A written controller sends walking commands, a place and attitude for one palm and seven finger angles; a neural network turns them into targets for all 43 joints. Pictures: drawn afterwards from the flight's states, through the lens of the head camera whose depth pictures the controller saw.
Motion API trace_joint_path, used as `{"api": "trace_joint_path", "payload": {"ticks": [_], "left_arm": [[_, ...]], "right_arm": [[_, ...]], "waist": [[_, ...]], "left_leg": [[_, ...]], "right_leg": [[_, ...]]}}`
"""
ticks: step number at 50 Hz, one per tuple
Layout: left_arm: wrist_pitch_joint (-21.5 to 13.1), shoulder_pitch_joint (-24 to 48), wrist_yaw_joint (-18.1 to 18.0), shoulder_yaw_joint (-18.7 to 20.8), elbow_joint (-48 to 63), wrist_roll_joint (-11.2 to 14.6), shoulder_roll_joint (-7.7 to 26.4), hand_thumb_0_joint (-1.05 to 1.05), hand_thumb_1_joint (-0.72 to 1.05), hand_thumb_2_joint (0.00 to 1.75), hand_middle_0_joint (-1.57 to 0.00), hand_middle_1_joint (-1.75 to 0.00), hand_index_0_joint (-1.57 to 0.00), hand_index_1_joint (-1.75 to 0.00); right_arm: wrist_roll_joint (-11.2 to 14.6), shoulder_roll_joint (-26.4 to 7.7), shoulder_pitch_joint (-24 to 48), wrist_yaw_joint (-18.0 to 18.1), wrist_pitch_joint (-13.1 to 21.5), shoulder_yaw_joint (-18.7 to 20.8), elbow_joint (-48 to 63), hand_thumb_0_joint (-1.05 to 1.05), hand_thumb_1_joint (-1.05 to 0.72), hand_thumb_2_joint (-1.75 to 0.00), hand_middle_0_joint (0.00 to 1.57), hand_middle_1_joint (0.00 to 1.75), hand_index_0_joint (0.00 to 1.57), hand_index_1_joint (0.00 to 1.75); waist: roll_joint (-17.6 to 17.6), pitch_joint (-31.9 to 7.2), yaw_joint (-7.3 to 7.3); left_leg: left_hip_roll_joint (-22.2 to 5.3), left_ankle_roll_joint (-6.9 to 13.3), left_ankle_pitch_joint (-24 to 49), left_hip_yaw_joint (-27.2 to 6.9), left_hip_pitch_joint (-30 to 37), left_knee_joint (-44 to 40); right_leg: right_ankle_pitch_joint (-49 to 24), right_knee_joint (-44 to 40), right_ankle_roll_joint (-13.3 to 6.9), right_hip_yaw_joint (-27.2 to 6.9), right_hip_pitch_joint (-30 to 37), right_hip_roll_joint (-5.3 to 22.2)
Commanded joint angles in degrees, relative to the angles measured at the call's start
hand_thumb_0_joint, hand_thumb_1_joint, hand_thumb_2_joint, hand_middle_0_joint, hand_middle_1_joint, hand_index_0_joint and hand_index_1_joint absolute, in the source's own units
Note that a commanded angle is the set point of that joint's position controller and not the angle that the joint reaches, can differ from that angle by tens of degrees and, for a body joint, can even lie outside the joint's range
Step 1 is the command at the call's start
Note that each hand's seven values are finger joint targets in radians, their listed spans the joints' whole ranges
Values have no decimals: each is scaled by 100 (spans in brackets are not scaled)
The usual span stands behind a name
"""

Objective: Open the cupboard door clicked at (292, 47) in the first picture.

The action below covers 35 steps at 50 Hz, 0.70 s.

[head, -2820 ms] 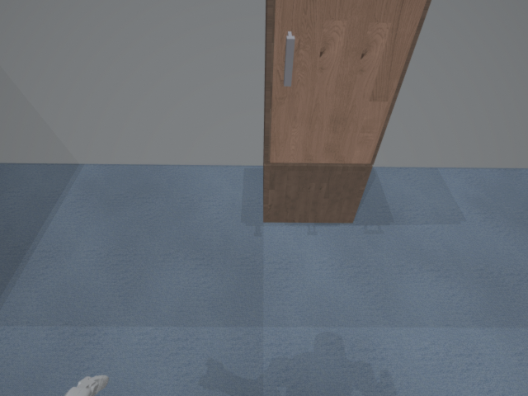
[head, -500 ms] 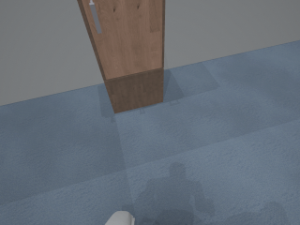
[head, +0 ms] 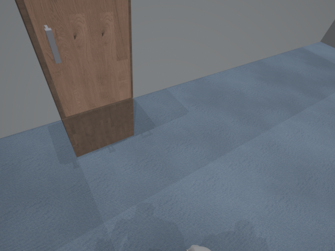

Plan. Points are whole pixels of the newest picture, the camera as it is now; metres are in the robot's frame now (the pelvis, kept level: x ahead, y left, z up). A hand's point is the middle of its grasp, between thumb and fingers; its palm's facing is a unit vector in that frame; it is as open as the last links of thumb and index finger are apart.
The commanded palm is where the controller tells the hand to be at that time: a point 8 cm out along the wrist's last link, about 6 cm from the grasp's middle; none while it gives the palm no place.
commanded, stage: walk to a spot facing it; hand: left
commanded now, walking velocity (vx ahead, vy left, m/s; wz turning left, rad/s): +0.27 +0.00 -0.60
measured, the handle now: (52, 44) +0.82 +0.55 +0.05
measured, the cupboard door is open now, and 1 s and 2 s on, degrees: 0 0 0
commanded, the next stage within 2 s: turn to face it in 0.46 s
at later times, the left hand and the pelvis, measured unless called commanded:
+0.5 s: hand (150, 192) +0.35 +0.07 -0.20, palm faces -0.34 -0.93 -0.16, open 7.4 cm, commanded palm none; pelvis +0.18 -0.06 -0.03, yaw -19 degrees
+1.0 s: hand (137, 176) +0.40 +0.12 -0.19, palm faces -0.21 -0.96 -0.17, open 7.4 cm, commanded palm none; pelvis +0.32 -0.04 -0.01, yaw -16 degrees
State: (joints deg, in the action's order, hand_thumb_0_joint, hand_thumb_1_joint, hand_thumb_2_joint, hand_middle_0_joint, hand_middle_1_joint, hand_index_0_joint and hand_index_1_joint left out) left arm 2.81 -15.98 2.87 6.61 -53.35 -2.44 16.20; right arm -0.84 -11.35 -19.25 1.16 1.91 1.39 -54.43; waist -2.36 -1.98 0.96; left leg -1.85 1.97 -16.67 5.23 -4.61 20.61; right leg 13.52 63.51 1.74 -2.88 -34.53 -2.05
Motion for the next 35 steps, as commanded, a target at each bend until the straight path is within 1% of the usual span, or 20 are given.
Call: {"api": "trace_joint_path", "payload": {"ticks": [1, 5, 8, 11, 13, 14, 15, 16, 17, 18, 19, 20, 21, 22, 23, 24, 26, 29, 31, 35], "left_arm": [[-118, 293, 42, -56, 401, -14, -22, 0, 90, 90, -20, -30, -20, -30], [-111, 748, 39, -139, 438, 33, -158, 0, 90, 90, -20, -30, -20, -30], [-147, 1321, 87, -236, 571, 49, -273, 0, 90, 90, -20, -30, -20, -30], [-204, 1849, 106, -305, 657, 70, -378, 0, 90, 90, -20, -30, -20, -30], [-262, 1676, 90, -319, 592, 77, -368, 0, 90, 90, -20, -30, -20, -30], [-283, 1461, 58, -302, 510, 67, -269, 0, 90, 90, -20, -30, -20, -30], [-324, 978, 32, -249, 392, 66, -164, 0, 90, 90, -20, -30, -20, -30], [-393, 415, 4, -178, 217, 50, 7, 0, 90, 90, -20, -30, -20, -30], [-477, -457, -27, -69, -43, 33, 303, 0, 90, 90, -20, -30, -20, -30], [-522, -1114, -103, 37, -194, 55, 928, 0, 90, 90, -20, -30, -20, -30], [-512, -1285, -214, 102, -213, 208, 1265, 0, 90, 90, -20, -30, -20, -30], [-450, -1066, -282, 127, -133, 271, 1242, 0, 90, 90, -20, -30, -20, -30], [-468, -630, -297, 57, -13, 257, 996, 0, 90, 90, -20, -30, -20, -30], [-470, -244, -314, -7, 56, 264, 802, 0, 90, 90, -20, -30, -20, -30], [-513, 85, -330, -75, 105, 245, 638, 0, 90, 90, -20, -30, -20, -30], [-548, 308, -348, -91, 140, 190, 538, 0, 90, 90, -20, -30, -20, -30], [-578, 494, -343, -116, 160, 125, 474, 0, 90, 90, -20, -30, -20, -30], [-588, 574, -318, -155, 127, 108, 348, 0, 90, 90, -20, -30, -20, -30], [-586, 502, -320, -199, 115, 128, 244, 0, 90, 90, -20, -30, -20, -30], [-575, 158, -389, -301, -88, 126, 107, 0, 90, 90, -20, -30, -20, -30]], "right_arm": [[12, -665, -353, 134, 282, 117, 150, 0, -90, -90, 20, 30, 20, 30], [-1, -550, -985, 171, 320, 76, -152, 0, -90, -90, 20, 30, 20, 30], [-48, -544, -1293, 175, 324, 81, -336, 0, -90, -90, 20, 30, 20, 30], [-97, -540, -1537, 177, 294, 104, -500, 0, -90, -90, 20, 30, 20, 30], [-85, -655, -1479, 166, 261, 144, -538, 0, -90, -90, 20, 30, 20, 30], [-73, -742, -1499, 154, 251, 181, -555, 0, -90, -90, 20, 30, 20, 30], [-40, -852, -1321, 154, 256, 228, -524, 0, -90, -90, 20, 30, 20, 30], [-7, -932, -1207, 142, 251, 254, -446, 0, -90, -90, 20, 30, 20, 30], [53, -961, -978, 95, 249, 254, -343, 0, -90, -90, 20, 30, 20, 30], [167, -608, -1054, 20, 244, 191, -194, 0, -90, -90, 20, 30, 20, 30], [179, -345, -883, 74, 277, 177, 52, 0, -90, -90, 20, 30, 20, 30], [142, -468, -402, 110, 271, 210, 192, 0, -90, -90, 20, 30, 20, 30], [88, -466, -296, 51, 265, 220, 189, 0, -90, -90, 20, 30, 20, 30], [56, -434, -154, 39, 200, 235, 191, 0, -90, -90, 20, 30, 20, 30], [-1, -374, -102, 37, 99, 220, 119, 0, -90, -90, 20, 30, 20, 30], [-32, -293, -227, 35, 12, 224, 55, 0, -90, -90, 20, 30, 20, 30], [-51, -153, -470, 21, -112, 215, 4, 0, -90, -90, 20, 30, 20, 30], [-51, -98, -427, -22, -175, 196, 48, 0, -90, -90, 20, 30, 20, 30], [-61, -110, -309, -46, -184, 152, 33, 0, -90, -90, 20, 30, 20, 30], [-6, -32, 292, -80, -97, 67, 33, 0, -90, -90, 20, 30, 20, 30]], "waist": [[1058, 947, -54], [1093, 1063, -219], [1068, 1208, -379], [1089, 1290, -554], [1217, 1042, -418], [1277, 803, -330], [1359, 467, -52], [1276, 103, 206], [1122, -419, 674], [-99, -1176, 864], [-611, -1731, 721], [-15, -1292, 720], [-71, -750, 540], [346, -325, 290], [509, 88, 74], [639, 243, -111], [355, 308, -362], [-265, 277, -486], [-501, 111, -456], [-531, 13, -164]], "left_leg": [[-1215, -220, 740, -561, 17, -1008], [-1398, -151, 2705, -169, 640, -670], [-1518, 130, 3276, 111, 973, -584], [-1578, 262, 3851, 428, 1203, -445], [-1546, 273, 5265, 854, 1249, 99], [-1581, 225, 6132, 905, 1275, 544], [-1637, 166, 6582, 1012, 1278, 1066], [-1580, 58, 6501, 1061, 930, 1871], [-1572, -153, 5424, 1082, -101, 3177], [-899, -406, 895, 1051, -1983, 5040], [-214, -545, -1903, 387, -3213, 6995], [-508, -384, -1391, -368, -3417, 6946], [-759, -419, -772, -406, -3390, 6633], [-919, -460, -569, -508, -3233, 6331], [-1019, -477, -455, -492, -2885, 5980], [-984, -490, -416, -464, -2590, 5699], [-939, -590, -319, -320, -2344, 5107], [-813, -635, 210, -266, -2322, 4450], [-699, -614, 483, -216, -2350, 4041], [-446, -547, 369, -86, -2040, 2554]], "right_leg": [[-615, 901, 112, 112, -1205, 334], [-545, 655, 126, 411, -1589, 481], [-449, -256, 51, 791, -1567, 573], [-217, -1365, -90, 1138, -1185, 481], [46, -2172, -293, 1494, -329, 136], [187, -2296, -397, 1612, 130, -33], [122, -2537, -505, 1558, 672, -102], [-33, -2863, -612, 1569, 1669, -211], [-633, -3339, -794, 1276, 3418, 39], [-1572, -3418, -1426, -737, 5290, 1587], [-3295, -3692, -2094, -3146, 5840, 2845], [-3009, -3988, -2209, -2545, 5297, 2712], [-2575, -4200, -1894, -2046, 4465, 2395], [-2188, -4331, -1762, -1847, 3518, 2278], [-1951, -4529, -1575, -1451, 2531, 2095], [-1837, -4641, -1491, -1156, 1960, 1883], [-1921, -4688, -1335, -615, 1313, 1566], [-1730, -4771, -1229, -347, 1128, 1226], [-1884, -4682, -1127, -135, 1434, 1068], [-2646, -4358, -1054, -10, 2240, 1152]]}}
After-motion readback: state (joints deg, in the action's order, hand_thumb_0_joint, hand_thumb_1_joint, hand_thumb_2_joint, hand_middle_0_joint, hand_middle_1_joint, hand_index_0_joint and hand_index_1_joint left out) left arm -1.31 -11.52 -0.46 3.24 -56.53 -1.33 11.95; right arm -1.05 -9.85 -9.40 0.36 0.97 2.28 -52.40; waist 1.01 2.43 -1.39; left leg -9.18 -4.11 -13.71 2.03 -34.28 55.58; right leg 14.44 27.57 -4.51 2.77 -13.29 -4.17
